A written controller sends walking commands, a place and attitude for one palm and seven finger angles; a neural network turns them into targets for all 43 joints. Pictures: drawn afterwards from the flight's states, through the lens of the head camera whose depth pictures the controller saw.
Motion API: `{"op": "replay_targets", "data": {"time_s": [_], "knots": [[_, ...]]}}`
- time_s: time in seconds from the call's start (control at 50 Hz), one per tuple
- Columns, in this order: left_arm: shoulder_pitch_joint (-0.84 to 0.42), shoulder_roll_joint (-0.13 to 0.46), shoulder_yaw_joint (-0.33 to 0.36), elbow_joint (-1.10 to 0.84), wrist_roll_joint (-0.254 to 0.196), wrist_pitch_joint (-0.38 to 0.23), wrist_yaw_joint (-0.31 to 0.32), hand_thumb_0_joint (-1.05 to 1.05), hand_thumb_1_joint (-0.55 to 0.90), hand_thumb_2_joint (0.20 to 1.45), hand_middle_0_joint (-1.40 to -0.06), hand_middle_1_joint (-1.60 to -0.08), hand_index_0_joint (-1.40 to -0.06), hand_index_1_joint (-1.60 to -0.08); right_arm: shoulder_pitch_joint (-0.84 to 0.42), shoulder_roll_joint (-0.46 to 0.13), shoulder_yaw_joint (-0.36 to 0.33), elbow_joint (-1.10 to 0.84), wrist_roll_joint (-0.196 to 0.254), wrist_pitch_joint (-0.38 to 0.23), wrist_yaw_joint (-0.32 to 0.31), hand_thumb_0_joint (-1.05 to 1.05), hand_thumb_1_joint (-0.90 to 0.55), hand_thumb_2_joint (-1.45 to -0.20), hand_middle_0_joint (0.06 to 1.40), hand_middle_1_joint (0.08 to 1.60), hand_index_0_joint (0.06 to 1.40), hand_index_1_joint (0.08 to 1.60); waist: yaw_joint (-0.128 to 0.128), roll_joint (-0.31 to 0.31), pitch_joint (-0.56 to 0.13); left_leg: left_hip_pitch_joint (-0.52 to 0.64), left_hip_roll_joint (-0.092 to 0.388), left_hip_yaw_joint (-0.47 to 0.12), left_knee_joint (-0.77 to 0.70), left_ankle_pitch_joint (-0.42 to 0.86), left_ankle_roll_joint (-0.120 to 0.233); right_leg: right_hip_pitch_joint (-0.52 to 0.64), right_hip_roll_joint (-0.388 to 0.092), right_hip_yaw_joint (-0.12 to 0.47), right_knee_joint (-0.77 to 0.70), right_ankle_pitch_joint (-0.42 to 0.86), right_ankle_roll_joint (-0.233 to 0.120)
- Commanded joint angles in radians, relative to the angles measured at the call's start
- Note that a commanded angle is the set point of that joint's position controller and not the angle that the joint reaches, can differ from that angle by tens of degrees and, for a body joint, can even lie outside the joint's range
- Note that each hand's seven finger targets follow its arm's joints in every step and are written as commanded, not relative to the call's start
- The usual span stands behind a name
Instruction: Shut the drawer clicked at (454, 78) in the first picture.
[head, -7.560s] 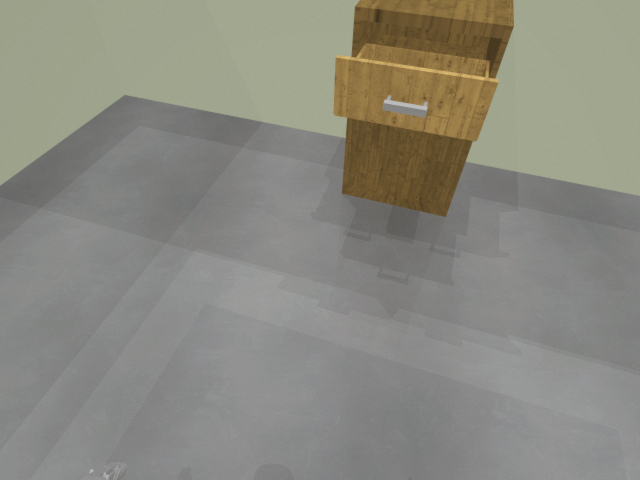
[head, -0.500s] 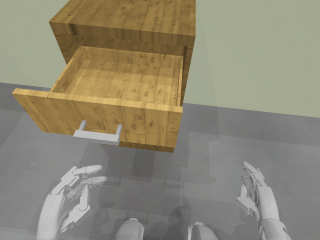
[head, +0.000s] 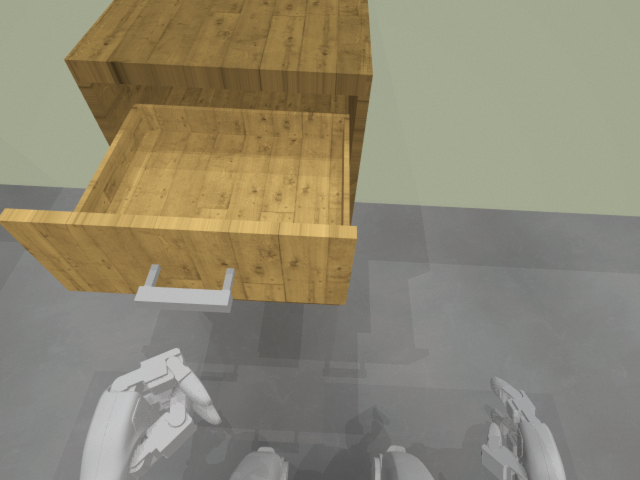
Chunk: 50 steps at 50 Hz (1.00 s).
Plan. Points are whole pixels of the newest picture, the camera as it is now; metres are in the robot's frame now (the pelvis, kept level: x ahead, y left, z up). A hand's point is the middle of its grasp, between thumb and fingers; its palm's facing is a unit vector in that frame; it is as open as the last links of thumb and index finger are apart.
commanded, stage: raise the hand and make a fist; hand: left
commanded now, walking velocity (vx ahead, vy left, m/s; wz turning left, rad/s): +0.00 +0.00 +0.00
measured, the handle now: (188, 286) +0.36 +0.21 -0.01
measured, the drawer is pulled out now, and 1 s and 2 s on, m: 0.30 0.30 0.30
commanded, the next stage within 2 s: bring the fist close to the handle in 0.88 s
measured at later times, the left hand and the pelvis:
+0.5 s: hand (176, 421) +0.17 +0.14 +0.09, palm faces +0.04 -1.00 -0.05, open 3.2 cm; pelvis +0.02 -0.01 +0.01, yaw +1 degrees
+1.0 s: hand (182, 426) +0.17 +0.14 +0.09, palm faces +0.03 -1.00 -0.06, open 3.3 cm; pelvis +0.01 -0.01 +0.01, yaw +1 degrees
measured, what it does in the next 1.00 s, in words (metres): stands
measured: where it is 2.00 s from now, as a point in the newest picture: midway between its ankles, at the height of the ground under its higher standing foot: outside the picture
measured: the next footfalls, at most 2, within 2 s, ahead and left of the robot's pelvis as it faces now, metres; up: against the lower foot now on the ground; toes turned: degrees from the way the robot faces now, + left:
none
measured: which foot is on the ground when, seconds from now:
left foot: down 0.00-1.00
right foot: down 0.00-1.00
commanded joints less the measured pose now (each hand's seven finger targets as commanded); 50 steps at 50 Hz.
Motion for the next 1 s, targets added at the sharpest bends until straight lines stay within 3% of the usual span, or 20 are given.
{"op": "replay_targets", "data": {"time_s": [0.0,0.02,0.06,0.08,0.16,0.32,0.34,0.44,0.54,0.58,0.64,0.68,0.7,0.86,0.9,0.96,0.98], "knots": [[0.047,0.071,0.051,-0.259,0.005,-0.074,0.033,0.000,0.900,0.900,-1.240,-1.427,-1.240,-1.427,-0.070,-0.089,-0.030,-0.202,0.003,-0.038,-0.004,0.000,-0.900,-0.900,0.200,0.300,0.200,0.300,0.015,0.018,-0.153,0.081,-0.020,-0.008,-0.219,0.269,0.011,0.192,0.048,-0.025,-0.146,0.137,-0.040],[0.063,0.087,0.071,-0.254,0.011,-0.069,0.040,0.000,0.900,0.900,-1.260,-1.448,-1.260,-1.448,-0.068,-0.089,-0.031,-0.204,0.001,-0.025,-0.006,0.000,-0.900,-0.900,0.200,0.300,0.200,0.300,0.017,-0.006,-0.156,0.080,-0.019,-0.010,-0.218,0.282,0.013,0.205,0.052,-0.026,-0.147,0.152,-0.041],[0.077,0.050,0.036,-0.265,0.007,-0.067,0.032,0.000,0.900,0.900,-1.300,-1.492,-1.300,-1.492,-0.067,-0.085,-0.028,-0.218,0.005,-0.016,-0.003,0.000,-0.900,-0.900,0.200,0.300,0.200,0.300,0.012,0.018,-0.149,0.096,-0.019,-0.006,-0.221,0.295,0.010,0.202,0.052,-0.028,-0.149,0.171,-0.039],[0.087,0.060,0.047,-0.272,0.003,-0.063,0.029,0.000,0.900,0.900,-1.320,-1.513,-1.320,-1.513,-0.064,-0.085,-0.028,-0.220,0.006,-0.011,-0.002,0.000,-0.900,-0.900,0.200,0.300,0.200,0.300,0.017,0.030,-0.159,0.101,-0.018,-0.005,-0.222,0.309,0.009,0.215,0.051,-0.028,-0.149,0.184,-0.040],[0.092,0.046,0.018,-0.274,0.002,-0.042,0.006,0.000,0.900,0.900,-1.400,-1.600,-1.400,-1.600,-0.062,-0.085,-0.022,-0.232,0.009,-0.002,-0.002,0.000,-0.900,-0.900,0.200,0.300,0.200,0.300,0.002,0.008,-0.137,0.114,-0.017,-0.006,-0.222,0.319,0.013,0.223,0.052,-0.027,-0.166,0.208,-0.035],[0.104,0.091,0.081,-0.293,-0.015,-0.027,-0.007,0.000,0.900,0.900,-1.400,-1.600,-1.400,-1.600,-0.078,-0.080,-0.017,-0.234,0.013,0.003,-0.011,0.000,-0.900,-0.900,0.200,0.300,0.200,0.300,0.014,-0.003,-0.133,0.118,-0.019,-0.005,-0.233,0.315,0.015,0.262,0.049,-0.018,-0.189,0.215,-0.035],[0.117,0.069,0.066,-0.298,-0.020,-0.029,-0.012,0.000,0.900,0.900,-1.400,-1.600,-1.400,-1.600,-0.072,-0.075,-0.015,-0.233,0.014,0.000,-0.009,0.000,-0.900,-0.900,0.200,0.300,0.200,0.300,0.013,0.000,-0.135,0.129,-0.019,-0.004,-0.236,0.320,0.013,0.262,0.049,-0.022,-0.190,0.220,-0.034],[0.156,0.071,0.066,-0.313,-0.029,-0.028,-0.022,0.000,0.900,0.900,-1.400,-1.600,-1.400,-1.600,-0.073,-0.074,-0.019,-0.227,0.018,-0.012,-0.008,0.000,-0.900,-0.900,0.200,0.300,0.200,0.300,0.013,-0.012,-0.135,0.134,-0.020,-0.003,-0.240,0.339,0.015,0.286,0.045,-0.016,-0.203,0.244,-0.031],[0.154,0.082,0.090,-0.276,-0.033,-0.032,-0.030,0.000,0.900,0.900,-1.400,-1.600,-1.400,-1.600,-0.081,-0.076,-0.022,-0.213,0.020,-0.014,-0.011,0.000,-0.900,-0.900,0.200,0.300,0.200,0.300,0.011,-0.030,-0.090,0.105,-0.024,-0.003,-0.246,0.287,0.014,0.274,0.044,-0.009,-0.220,0.184,-0.031],[0.156,0.095,0.106,-0.286,-0.042,-0.046,-0.032,0.000,0.900,0.900,-1.400,-1.600,-1.400,-1.600,-0.084,-0.077,-0.026,-0.214,0.022,-0.019,-0.013,0.000,-0.900,-0.900,0.200,0.300,0.200,0.300,0.016,-0.024,-0.101,0.103,-0.025,0.001,-0.244,0.268,0.014,0.273,0.043,-0.001,-0.226,0.158,-0.032],[0.137,0.078,0.075,-0.311,-0.039,-0.060,-0.027,0.000,0.900,0.900,-1.400,-1.600,-1.400,-1.600,-0.081,-0.078,-0.020,-0.218,0.021,-0.027,-0.011,0.000,-0.900,-0.900,0.200,0.300,0.200,0.300,0.011,0.017,-0.106,0.118,-0.026,0.000,-0.246,0.266,0.016,0.257,0.044,-0.008,-0.216,0.148,-0.034],[0.129,0.090,0.090,-0.296,-0.041,-0.065,-0.023,0.000,0.900,0.900,-1.400,-1.600,-1.400,-1.600,-0.078,-0.080,-0.024,-0.211,0.021,-0.030,-0.012,0.000,-0.900,-0.900,0.200,0.300,0.200,0.300,0.009,-0.019,-0.100,0.104,-0.025,-0.001,-0.243,0.247,0.015,0.255,0.043,-0.003,-0.224,0.126,-0.032],[0.138,0.085,0.081,-0.301,-0.041,-0.068,-0.025,0.000,0.900,0.900,-1.400,-1.600,-1.400,-1.600,-0.083,-0.081,-0.024,-0.214,0.020,-0.032,-0.012,0.000,-0.900,-0.900,0.200,0.300,0.200,0.300,0.010,-0.006,-0.103,0.103,-0.027,0.002,-0.240,0.242,0.016,0.255,0.042,0.005,-0.228,0.121,-0.032],[0.119,0.099,0.100,-0.272,-0.035,-0.041,-0.020,0.000,0.900,0.900,-1.400,-1.600,-1.400,-1.600,-0.084,-0.083,-0.022,-0.214,0.023,-0.020,-0.016,0.000,-0.900,-0.900,0.200,0.300,0.200,0.300,0.010,-0.014,-0.083,0.091,-0.025,0.003,-0.249,0.219,0.015,0.253,0.044,0.007,-0.238,0.094,-0.031],[0.100,0.086,0.077,-0.295,-0.035,-0.043,-0.019,0.000,0.900,0.900,-1.400,-1.600,-1.400,-1.600,-0.084,-0.082,-0.016,-0.221,0.023,-0.025,-0.015,0.000,-0.900,-0.900,0.200,0.300,0.200,0.300,0.007,0.006,-0.078,0.098,-0.026,0.001,-0.252,0.206,0.017,0.241,0.044,0.004,-0.237,0.075,-0.032],[0.089,0.098,0.096,-0.271,-0.032,-0.036,-0.012,0.000,0.900,0.900,-1.400,-1.600,-1.400,-1.600,-0.076,-0.084,-0.018,-0.213,0.021,-0.023,-0.018,0.000,-0.900,-0.900,0.200,0.300,0.200,0.300,0.005,-0.023,-0.086,0.098,-0.024,-0.001,-0.251,0.211,0.016,0.245,0.046,0.003,-0.238,0.083,-0.030],[0.070,0.078,0.073,-0.259,-0.033,-0.036,-0.015,0.000,0.900,0.900,-1.400,-1.600,-1.400,-1.600,-0.078,-0.085,-0.013,-0.214,0.018,-0.025,-0.017,0.000,-0.900,-0.900,0.200,0.300,0.200,0.300,-0.004,-0.015,-0.074,0.089,-0.028,0.001,-0.244,0.202,0.017,0.234,0.044,0.008,-0.241,0.074,-0.028]]}}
